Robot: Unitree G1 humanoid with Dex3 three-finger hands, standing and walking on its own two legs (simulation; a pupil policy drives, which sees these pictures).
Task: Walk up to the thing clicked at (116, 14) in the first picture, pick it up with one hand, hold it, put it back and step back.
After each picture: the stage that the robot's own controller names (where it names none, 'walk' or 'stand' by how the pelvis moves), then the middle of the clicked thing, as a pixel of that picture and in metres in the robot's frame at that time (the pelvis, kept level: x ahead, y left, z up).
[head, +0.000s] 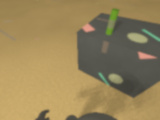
stand; (111, 22) +0.96 -0.14 +0.13
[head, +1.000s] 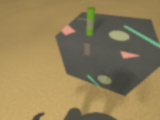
walk; (90, 22) +0.85 +0.10 +0.15
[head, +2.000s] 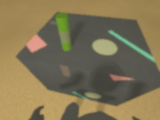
stand; (64, 34) +0.52 +0.25 +0.17
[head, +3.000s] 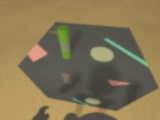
stand; (64, 44) +0.51 +0.23 +0.13
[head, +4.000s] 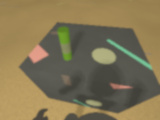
stand; (65, 45) +0.50 +0.22 +0.13
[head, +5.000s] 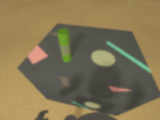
stand; (65, 47) +0.48 +0.22 +0.13
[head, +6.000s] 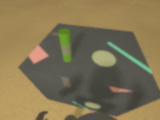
stand; (66, 47) +0.48 +0.22 +0.13
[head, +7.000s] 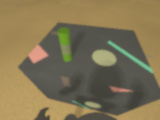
rise first; (65, 46) +0.48 +0.22 +0.13
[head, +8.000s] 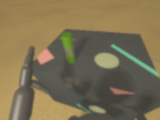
rise first; (69, 49) +0.49 +0.24 +0.13
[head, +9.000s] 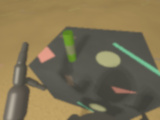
go down; (70, 47) +0.49 +0.23 +0.13
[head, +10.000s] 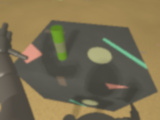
go down; (60, 44) +0.49 +0.23 +0.14
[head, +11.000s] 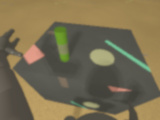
go down; (63, 46) +0.48 +0.22 +0.14
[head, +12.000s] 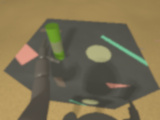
close in; (56, 44) +0.47 +0.24 +0.15
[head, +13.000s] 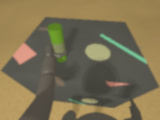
lift; (58, 45) +0.45 +0.21 +0.16
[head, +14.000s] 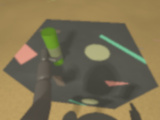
lift; (54, 49) +0.42 +0.23 +0.17
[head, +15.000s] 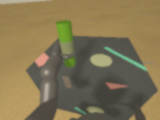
lift; (67, 46) +0.35 +0.16 +0.29
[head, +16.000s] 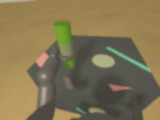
hold; (66, 47) +0.33 +0.16 +0.29
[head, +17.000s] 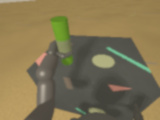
hold; (64, 44) +0.33 +0.17 +0.31
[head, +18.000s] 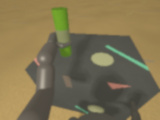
crouch; (63, 35) +0.39 +0.18 +0.33
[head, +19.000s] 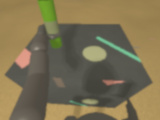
lower; (52, 26) +0.50 +0.22 +0.28
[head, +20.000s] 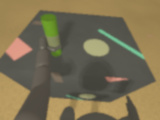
lower; (53, 38) +0.48 +0.23 +0.17
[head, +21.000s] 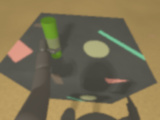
lower; (53, 41) +0.47 +0.23 +0.17
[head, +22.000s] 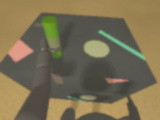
lower; (53, 40) +0.48 +0.23 +0.17
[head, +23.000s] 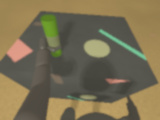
rest; (53, 39) +0.48 +0.23 +0.17
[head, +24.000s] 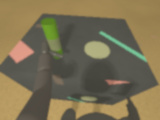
withdraw; (54, 41) +0.47 +0.23 +0.17
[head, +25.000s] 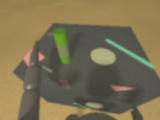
sink last; (63, 48) +0.45 +0.22 +0.15
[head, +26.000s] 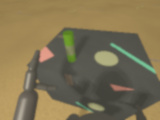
stand; (70, 47) +0.50 +0.23 +0.14
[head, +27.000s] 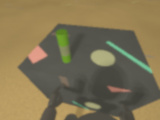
stand; (64, 48) +0.47 +0.24 +0.13
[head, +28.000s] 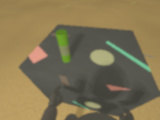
stand; (64, 47) +0.48 +0.24 +0.13
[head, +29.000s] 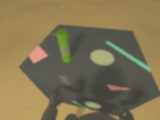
stand; (64, 47) +0.48 +0.24 +0.13
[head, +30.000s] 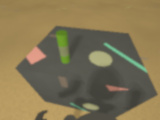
walk; (63, 48) +0.48 +0.23 +0.14
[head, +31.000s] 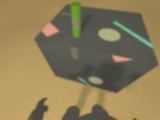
walk; (76, 21) +0.71 +0.18 +0.15
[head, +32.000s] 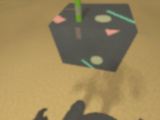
walk; (78, 9) +1.06 +0.26 +0.15
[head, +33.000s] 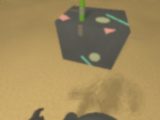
stand; (82, 10) +1.24 +0.20 +0.15
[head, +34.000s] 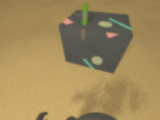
stand; (85, 14) +1.23 +0.18 +0.13
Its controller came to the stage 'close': yes
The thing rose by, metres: 0.20
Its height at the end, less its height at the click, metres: +0.00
